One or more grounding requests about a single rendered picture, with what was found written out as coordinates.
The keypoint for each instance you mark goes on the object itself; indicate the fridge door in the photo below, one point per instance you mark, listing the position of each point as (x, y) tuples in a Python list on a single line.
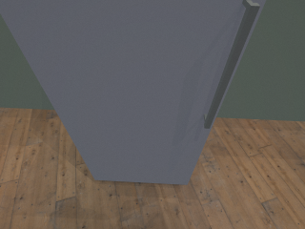
[(131, 80)]

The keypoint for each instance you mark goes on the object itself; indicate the handle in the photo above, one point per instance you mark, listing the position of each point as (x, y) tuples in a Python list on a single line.
[(239, 42)]

